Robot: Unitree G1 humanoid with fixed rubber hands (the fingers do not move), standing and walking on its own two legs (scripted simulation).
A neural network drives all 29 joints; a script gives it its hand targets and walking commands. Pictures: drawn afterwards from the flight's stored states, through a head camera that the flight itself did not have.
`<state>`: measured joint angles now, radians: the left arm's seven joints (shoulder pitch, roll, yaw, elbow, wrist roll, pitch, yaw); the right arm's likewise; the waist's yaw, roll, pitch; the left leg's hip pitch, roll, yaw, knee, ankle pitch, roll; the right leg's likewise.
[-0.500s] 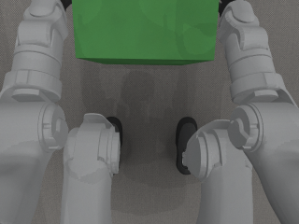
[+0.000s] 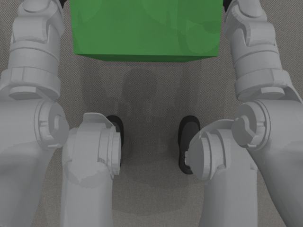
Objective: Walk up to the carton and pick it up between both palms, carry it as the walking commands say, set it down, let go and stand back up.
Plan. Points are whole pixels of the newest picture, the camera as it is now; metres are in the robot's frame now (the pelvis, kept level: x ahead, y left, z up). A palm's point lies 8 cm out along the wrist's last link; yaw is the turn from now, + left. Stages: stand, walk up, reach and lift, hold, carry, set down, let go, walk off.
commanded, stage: set down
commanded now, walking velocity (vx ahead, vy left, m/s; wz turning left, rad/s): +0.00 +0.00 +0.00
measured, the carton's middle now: out of the picture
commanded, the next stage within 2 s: none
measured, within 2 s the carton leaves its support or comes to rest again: neither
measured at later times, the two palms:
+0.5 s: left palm out of the picture +0.54 +0.21 -0.17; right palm (233, 1) +0.55 -0.13 -0.17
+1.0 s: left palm out of the picture +0.55 +0.25 -0.15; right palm out of the picture +0.56 -0.17 -0.15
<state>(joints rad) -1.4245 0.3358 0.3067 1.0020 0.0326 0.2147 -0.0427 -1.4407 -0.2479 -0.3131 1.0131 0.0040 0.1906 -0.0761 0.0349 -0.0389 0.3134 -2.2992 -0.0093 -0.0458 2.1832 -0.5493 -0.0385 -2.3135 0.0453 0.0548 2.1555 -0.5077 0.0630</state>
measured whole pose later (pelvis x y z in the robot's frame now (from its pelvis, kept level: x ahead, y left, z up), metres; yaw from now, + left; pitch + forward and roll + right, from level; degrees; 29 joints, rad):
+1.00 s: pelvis +0.01 +0.00 +0.01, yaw +0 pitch +38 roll -1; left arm -1.37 0.47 0.10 1.04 -0.23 0.07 0.05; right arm -1.37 -0.38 -0.11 1.03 0.24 0.07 -0.12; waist 0.02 -0.02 0.32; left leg -2.26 -0.02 -0.05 2.18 -0.59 -0.04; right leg -2.26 0.03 0.05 2.16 -0.57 0.07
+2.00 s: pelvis +0.04 +0.00 +0.25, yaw +0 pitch +47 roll -1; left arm -1.10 0.39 0.33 0.86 -0.03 0.16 -0.10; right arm -1.10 -0.26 -0.29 0.80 0.02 0.20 -0.02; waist 0.02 -0.01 -0.09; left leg -1.71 0.00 -0.03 1.27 -0.38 -0.02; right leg -1.71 0.00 0.04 1.25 -0.36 0.04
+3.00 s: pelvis +0.12 +0.00 +0.40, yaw +1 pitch +9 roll +0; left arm 0.11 0.21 0.09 0.48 0.01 0.01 -0.07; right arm 0.10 -0.19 -0.09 0.49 -0.01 0.01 0.04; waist 0.01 0.00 0.03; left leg -0.43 0.02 -0.02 0.53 -0.26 -0.02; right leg -0.44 -0.01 0.03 0.52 -0.24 0.02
